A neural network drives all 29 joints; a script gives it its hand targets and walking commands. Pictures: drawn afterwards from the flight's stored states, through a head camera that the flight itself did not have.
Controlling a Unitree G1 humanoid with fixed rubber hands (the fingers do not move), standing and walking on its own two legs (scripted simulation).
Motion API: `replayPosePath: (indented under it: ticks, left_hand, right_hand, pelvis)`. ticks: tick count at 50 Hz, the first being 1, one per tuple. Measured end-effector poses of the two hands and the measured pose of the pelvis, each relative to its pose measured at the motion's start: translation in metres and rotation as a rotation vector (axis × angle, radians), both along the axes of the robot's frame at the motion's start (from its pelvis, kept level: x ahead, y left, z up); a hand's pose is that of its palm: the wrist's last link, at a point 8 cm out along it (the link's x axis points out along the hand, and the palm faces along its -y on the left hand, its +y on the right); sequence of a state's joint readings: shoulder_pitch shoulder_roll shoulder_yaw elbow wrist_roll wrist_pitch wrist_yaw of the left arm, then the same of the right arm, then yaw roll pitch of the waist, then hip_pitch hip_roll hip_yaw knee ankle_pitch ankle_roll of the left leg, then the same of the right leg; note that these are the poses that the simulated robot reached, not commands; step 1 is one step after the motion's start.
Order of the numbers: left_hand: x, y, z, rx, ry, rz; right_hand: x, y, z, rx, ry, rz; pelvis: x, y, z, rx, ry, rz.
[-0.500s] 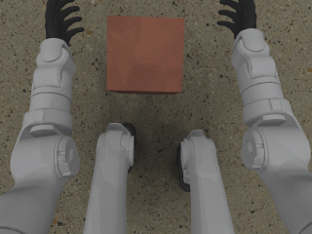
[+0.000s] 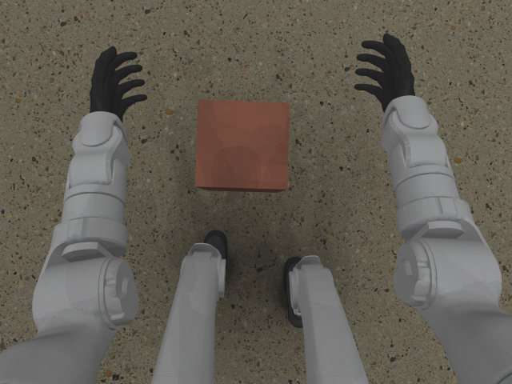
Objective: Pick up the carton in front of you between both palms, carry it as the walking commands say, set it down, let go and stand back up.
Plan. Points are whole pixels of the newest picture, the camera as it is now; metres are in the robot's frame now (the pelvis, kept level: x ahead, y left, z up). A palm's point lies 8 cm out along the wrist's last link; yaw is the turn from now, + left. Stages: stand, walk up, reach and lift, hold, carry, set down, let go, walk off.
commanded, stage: let go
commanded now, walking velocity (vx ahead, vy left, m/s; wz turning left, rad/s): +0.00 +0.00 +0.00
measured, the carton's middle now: (243, 152) +0.47 +0.05 -0.50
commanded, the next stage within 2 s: stand in 1.24 s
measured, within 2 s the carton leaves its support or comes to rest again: neither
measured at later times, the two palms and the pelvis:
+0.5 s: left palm (31, 211) +0.32 +0.25 +0.02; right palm (475, 195) +0.36 -0.20 +0.02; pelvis +0.06 +0.01 +0.11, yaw +2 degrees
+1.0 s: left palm out of the picture +0.24 +0.23 +0.08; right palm out of the picture +0.25 -0.24 +0.09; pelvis +0.09 -0.01 +0.15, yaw +2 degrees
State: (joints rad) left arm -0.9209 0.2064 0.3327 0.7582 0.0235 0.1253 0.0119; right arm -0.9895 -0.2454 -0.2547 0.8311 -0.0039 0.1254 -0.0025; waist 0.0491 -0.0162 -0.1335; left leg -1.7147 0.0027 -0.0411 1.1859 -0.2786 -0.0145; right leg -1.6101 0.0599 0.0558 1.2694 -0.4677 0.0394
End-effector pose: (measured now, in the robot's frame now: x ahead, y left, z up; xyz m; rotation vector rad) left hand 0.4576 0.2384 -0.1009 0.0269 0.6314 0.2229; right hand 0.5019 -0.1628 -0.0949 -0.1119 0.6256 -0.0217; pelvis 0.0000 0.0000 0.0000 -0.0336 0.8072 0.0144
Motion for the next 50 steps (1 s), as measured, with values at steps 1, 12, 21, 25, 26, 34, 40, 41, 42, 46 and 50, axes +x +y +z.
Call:
replayPosePath:
  ticks: [1,12,21,25,26,34,40,41,42,46,50]
  left_hand:
    - [-0.001,0.0,0.004,0.004,0.005,-0.007]
    - [-0.061,0.008,0.048,0.073,0.124,-0.117]
    - [-0.113,0.017,0.1,0.074,0.15,-0.136]
    - [-0.139,0.014,0.12,0.071,0.157,-0.135]
    - [-0.146,0.013,0.125,0.07,0.159,-0.133]
    - [-0.2,0.005,0.163,0.068,0.17,-0.121]
    - [-0.223,-0.001,0.181,0.07,0.171,-0.13]
    - [-0.225,-0.003,0.183,0.069,0.171,-0.134]
    - [-0.225,-0.004,0.184,0.069,0.171,-0.137]
    - [-0.223,-0.008,0.185,0.066,0.173,-0.15]
    - [-0.218,-0.01,0.185,0.065,0.176,-0.16]
  right_hand:
    - [-0.001,0.0,0.004,-0.006,0.003,0.001]
    - [-0.07,-0.014,0.047,-0.094,0.097,-0.003]
    - [-0.119,-0.027,0.096,-0.084,0.114,0.005]
    - [-0.143,-0.033,0.115,-0.084,0.123,0.012]
    - [-0.15,-0.035,0.119,-0.084,0.127,0.013]
    - [-0.204,-0.051,0.156,-0.087,0.14,0.015]
    - [-0.234,-0.064,0.175,-0.087,0.142,0.009]
    - [-0.237,-0.066,0.177,-0.087,0.143,0.008]
    - [-0.24,-0.068,0.179,-0.087,0.144,0.007]
    - [-0.247,-0.073,0.183,-0.088,0.152,0.005]
    - [-0.247,-0.073,0.185,-0.087,0.159,0.005]
  pelvis:
    - [0.001,0.0,0.005,0.0,-0.003,0.0]
    - [0.028,0.006,0.062,0.003,-0.124,0.006]
    - [0.052,0.011,0.1,0.015,-0.281,0.011]
    - [0.062,0.01,0.114,0.023,-0.36,0.014]
    - [0.064,0.01,0.117,0.025,-0.382,0.014]
    - [0.078,0.004,0.143,0.044,-0.58,0.016]
    - [0.084,-0.004,0.153,0.058,-0.722,0.015]
    - [0.084,-0.005,0.153,0.06,-0.743,0.014]
    - [0.085,-0.006,0.154,0.062,-0.761,0.014]
    - [0.085,-0.009,0.154,0.068,-0.823,0.012]
    - [0.086,-0.009,0.153,0.069,-0.861,0.009]
